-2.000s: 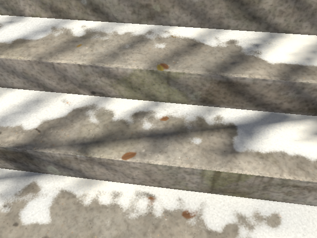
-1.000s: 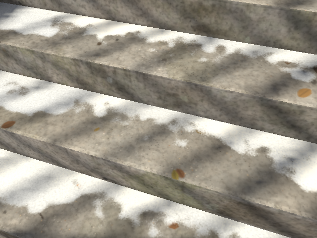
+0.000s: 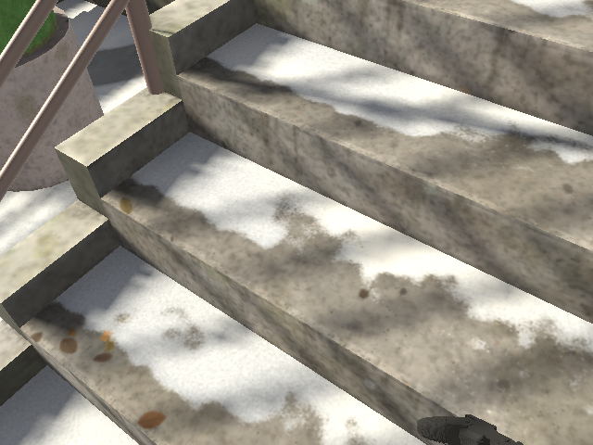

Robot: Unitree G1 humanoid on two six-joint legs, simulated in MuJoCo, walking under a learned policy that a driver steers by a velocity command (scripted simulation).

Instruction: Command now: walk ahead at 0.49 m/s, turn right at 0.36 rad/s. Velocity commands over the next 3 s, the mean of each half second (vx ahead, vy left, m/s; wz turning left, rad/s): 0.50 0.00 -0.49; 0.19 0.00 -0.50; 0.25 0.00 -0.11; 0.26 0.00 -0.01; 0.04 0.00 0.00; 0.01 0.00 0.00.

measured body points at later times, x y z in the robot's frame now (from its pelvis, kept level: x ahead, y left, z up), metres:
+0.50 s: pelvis +0.26 +0.03 +0.03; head +0.28 +0.01 +0.48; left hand +0.57 +0.10 +0.01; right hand +0.16 -0.21 -0.12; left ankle +0.18 +0.18 -0.71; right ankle +0.33 -0.08 -0.54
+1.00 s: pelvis +0.46 -0.01 +0.18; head +0.48 -0.06 +0.63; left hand +0.61 +0.20 +0.06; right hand +0.60 -0.27 +0.12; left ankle +0.63 +0.03 -0.37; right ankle +0.33 -0.07 -0.57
